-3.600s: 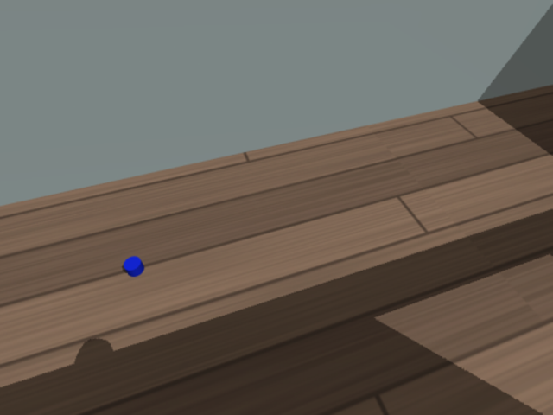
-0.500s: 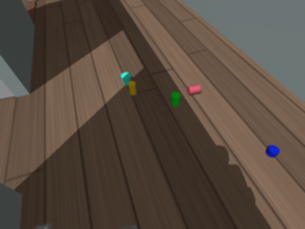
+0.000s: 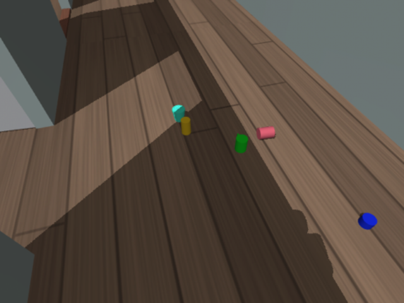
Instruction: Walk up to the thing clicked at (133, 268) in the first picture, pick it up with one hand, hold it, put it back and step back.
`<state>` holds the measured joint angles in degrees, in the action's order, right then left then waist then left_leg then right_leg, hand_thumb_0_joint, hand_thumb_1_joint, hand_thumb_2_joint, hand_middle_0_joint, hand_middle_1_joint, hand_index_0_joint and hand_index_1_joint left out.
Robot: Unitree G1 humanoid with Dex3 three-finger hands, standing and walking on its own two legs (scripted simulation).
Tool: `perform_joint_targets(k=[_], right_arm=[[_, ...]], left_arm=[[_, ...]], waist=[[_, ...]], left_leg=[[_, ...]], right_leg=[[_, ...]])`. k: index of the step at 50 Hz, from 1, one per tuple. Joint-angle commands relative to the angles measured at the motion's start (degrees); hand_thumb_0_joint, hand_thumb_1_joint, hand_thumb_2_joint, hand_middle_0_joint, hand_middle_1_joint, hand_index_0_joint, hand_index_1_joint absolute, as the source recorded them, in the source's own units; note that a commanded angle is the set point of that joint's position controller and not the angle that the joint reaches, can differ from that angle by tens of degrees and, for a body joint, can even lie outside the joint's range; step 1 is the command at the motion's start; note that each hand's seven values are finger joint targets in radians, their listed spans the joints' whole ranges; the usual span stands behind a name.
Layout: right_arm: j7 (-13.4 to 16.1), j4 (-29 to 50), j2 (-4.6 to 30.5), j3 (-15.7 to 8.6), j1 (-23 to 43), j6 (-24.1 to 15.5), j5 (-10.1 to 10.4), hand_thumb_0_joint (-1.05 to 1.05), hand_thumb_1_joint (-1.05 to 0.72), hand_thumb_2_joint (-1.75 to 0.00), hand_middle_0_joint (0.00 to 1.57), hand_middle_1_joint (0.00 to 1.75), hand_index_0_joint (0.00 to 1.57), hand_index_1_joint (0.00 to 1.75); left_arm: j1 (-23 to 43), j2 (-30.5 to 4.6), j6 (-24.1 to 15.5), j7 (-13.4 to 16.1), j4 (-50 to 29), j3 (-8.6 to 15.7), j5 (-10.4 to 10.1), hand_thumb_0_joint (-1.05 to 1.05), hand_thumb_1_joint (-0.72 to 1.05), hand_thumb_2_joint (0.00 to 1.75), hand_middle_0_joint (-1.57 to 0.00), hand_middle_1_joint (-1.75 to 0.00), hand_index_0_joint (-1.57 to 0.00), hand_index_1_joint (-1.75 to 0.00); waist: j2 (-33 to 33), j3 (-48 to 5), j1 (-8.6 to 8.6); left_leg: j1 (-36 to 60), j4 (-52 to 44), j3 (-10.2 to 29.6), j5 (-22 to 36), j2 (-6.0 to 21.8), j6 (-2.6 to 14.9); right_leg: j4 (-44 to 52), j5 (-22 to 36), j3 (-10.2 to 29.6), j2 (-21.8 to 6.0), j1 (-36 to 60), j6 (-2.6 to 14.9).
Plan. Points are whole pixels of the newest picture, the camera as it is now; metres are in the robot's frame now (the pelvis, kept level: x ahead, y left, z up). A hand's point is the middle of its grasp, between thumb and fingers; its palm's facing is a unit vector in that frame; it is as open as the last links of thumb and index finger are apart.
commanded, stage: walk up
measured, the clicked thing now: (367, 221) +0.67 -0.81 -0.74
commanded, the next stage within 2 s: stand in 0.24 s
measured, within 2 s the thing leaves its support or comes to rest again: neither
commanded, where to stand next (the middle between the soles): +0.07 -0.03 m, yaw -2 degrees
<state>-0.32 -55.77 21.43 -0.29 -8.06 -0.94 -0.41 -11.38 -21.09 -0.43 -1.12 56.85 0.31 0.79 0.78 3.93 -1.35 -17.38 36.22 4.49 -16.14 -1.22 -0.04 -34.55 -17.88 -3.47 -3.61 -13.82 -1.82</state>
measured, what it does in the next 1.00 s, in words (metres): stands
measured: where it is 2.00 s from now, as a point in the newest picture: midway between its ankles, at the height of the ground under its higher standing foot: outside the picture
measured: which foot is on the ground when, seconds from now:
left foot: down 0.00-1.00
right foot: down 0.00-1.00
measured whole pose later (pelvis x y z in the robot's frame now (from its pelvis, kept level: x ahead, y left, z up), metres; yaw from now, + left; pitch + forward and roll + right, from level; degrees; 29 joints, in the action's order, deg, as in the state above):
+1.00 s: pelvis +0.01 -0.02 +0.02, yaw -2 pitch -2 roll +0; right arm -0.5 -66.7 19.5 -0.2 -4.8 -0.5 -0.5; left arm -5.2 -20.7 -0.5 -0.5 65.5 0.1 0.6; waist -0.3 3.4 0.1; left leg -8.2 18.6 3.4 -8.3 0.9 -1.8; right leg -18.5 -10.1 -2.6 -1.7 -6.2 -0.9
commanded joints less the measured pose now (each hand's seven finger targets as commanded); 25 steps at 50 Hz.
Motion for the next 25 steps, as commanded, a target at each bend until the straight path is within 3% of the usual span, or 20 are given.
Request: perform_joint_targets(k=[1, 4, 9, 11, 12, 14, 20, 22, 25], right_arm=[[0.4, 1.8, 12.4, -2.7, 2.3, -1.4, 0.3, 0.00, -0.90, -0.90, 0.20, 0.30, 0.20, 0.30], [0.3, 0.6, 12.5, -2.5, 3.5, -1.4, 0.2, 0.00, -0.90, -0.90, 0.20, 0.30, 0.20, 0.30], [0.4, -1.3, 11.7, -1.9, 4.6, -1.6, 0.4, 0.00, -0.90, -0.90, 0.20, 0.30, 0.20, 0.30], [0.5, -2.0, 11.7, -1.9, 4.9, -1.5, 0.4, 0.00, -0.90, -0.90, 0.20, 0.30, 0.20, 0.30], [0.5, -2.9, 10.5, -1.9, 5.7, -1.5, 0.3, 0.00, -0.90, -0.90, 0.20, 0.30, 0.20, 0.30], [0.5, -3.5, 11.5, -2.0, 5.9, -1.6, 0.2, 0.00, -0.90, -0.90, 0.20, 0.30, 0.20, 0.30], [0.5, -5.0, 11.1, -2.2, 7.4, -1.1, 0.3, 0.00, -0.90, -0.90, 0.20, 0.30, 0.20, 0.30], [0.5, -5.5, 11.2, -2.3, 7.2, -0.9, 0.3, 0.00, -0.90, -0.90, 0.20, 0.30, 0.20, 0.30], [0.4, -5.9, 10.7, -2.3, 7.7, -0.8, 0.4, 0.00, -0.90, -0.90, 0.20, 0.30, 0.20, 0.30]], left_arm=[[4.6, -13.9, -2.3, 1.0, -2.9, 3.0, -0.6, 0.00, 0.90, 0.90, -0.20, -0.30, -0.20, -0.30], [5.6, -13.3, -2.2, 0.9, -1.9, 2.8, -0.6, 0.00, 0.90, 0.90, -0.20, -0.30, -0.20, -0.30], [5.9, -13.0, -2.4, 1.0, 0.3, 2.8, -0.6, 0.00, 0.90, 0.90, -0.20, -0.30, -0.20, -0.30], [7.1, -13.4, -2.2, 1.0, 0.6, 2.8, -0.8, 0.00, 0.90, 0.90, -0.20, -0.30, -0.20, -0.30], [7.1, -12.3, -2.0, 1.1, 2.1, 2.2, -0.8, 0.00, 0.90, 0.90, -0.20, -0.30, -0.20, -0.30], [7.8, -12.0, -1.8, 1.3, 2.5, 2.0, -1.0, 0.00, 0.90, 0.90, -0.20, -0.30, -0.20, -0.30], [8.7, -12.6, -1.6, 1.2, 4.5, 2.1, -0.8, 0.00, 0.90, 0.90, -0.20, -0.30, -0.20, -0.30], [9.1, -12.5, -1.7, 1.2, 4.9, 2.0, -0.7, 0.00, 0.90, 0.90, -0.20, -0.30, -0.20, -0.30], [9.0, -12.6, -1.8, 1.3, 5.2, 1.9, -0.5, 0.00, 0.90, 0.90, -0.20, -0.30, -0.20, -0.30]], waist=[[-1.6, -2.8, 1.11], [-0.6, -3.8, 0.93], [-0.9, -6.9, 0.22], [-0.7, -6.3, 0.46], [-1.9, -5.5, 0.90], [0.5, -5.9, 0.60], [0.7, -5.5, 0.58], [0.8, -4.9, 0.93], [-0.6, -5.6, 0.93]], left_leg=[[1.1, -9.9, 6.2, 2.4, 4.0, 3.00], [2.1, -12.5, 7.3, 2.0, 5.2, 3.09], [3.8, -12.1, 6.0, 13.4, 5.4, 2.53], [4.7, -12.9, 5.5, 13.9, 5.1, 2.06], [7.4, -14.5, 5.4, 15.7, 6.5, 1.93], [7.7, -15.2, 5.8, 19.1, 7.4, 1.87], [6.8, -18.2, 4.7, 14.7, 7.3, 1.01], [6.4, -19.2, 4.4, 10.5, 7.1, 0.91], [8.4, -19.0, 3.9, 12.7, 7.1, 0.73]], right_leg=[[11.1, -0.1, 7.7, -5.6, -0.3, 5.29], [12.0, -0.9, 5.9, -4.8, 1.4, 4.59], [13.4, 7.4, 4.8, -5.3, 7.4, 4.04], [14.0, 8.5, 4.8, -5.6, 7.0, 3.79], [14.9, 9.1, 6.0, -5.0, 5.2, 3.56], [14.9, 10.2, 5.0, -4.5, 7.0, 3.16], [17.0, 8.9, 5.7, -4.7, 8.9, 3.00], [18.1, 6.6, 6.0, -4.7, 8.5, 2.85], [19.0, 8.0, 6.2, -4.9, 8.0, 2.90]])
